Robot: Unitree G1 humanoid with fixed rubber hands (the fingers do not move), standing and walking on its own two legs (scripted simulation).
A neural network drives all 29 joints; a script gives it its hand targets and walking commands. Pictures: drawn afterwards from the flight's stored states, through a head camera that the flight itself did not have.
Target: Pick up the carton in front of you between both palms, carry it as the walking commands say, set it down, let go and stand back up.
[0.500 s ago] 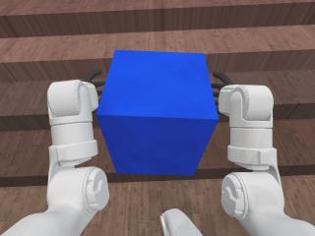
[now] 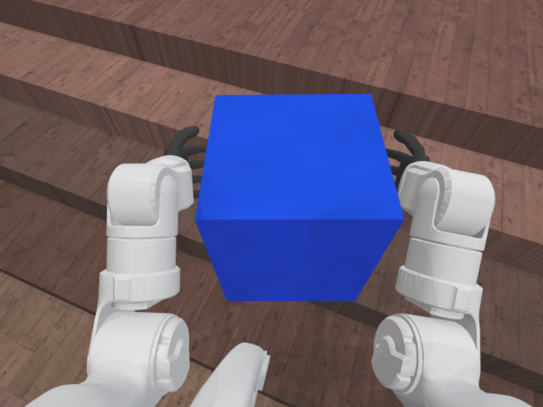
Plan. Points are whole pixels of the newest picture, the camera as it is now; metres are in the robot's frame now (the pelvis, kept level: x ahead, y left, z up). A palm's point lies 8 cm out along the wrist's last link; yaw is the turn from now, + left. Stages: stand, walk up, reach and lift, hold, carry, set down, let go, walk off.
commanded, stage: carry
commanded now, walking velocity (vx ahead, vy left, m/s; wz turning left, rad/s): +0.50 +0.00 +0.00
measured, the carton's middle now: (291, 207) +0.39 +0.05 +0.06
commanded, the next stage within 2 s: none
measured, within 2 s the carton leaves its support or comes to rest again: neither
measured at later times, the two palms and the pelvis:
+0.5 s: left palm out of the picture +0.67 +0.13 +0.31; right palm out of the picture +0.62 -0.17 +0.29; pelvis +0.25 +0.04 +0.13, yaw -3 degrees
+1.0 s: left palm out of the picture +0.68 +0.14 +0.29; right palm out of the picture +0.67 -0.16 +0.29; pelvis +0.32 +0.01 +0.16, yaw -2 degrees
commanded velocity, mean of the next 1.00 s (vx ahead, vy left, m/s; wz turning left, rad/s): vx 0.00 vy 0.00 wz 0.00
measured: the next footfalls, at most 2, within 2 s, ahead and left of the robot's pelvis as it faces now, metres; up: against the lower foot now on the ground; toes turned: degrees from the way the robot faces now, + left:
left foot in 0.26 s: +0.37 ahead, +0.13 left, +0.14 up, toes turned +4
right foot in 0.56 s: +0.35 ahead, -0.08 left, +0.14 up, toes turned -6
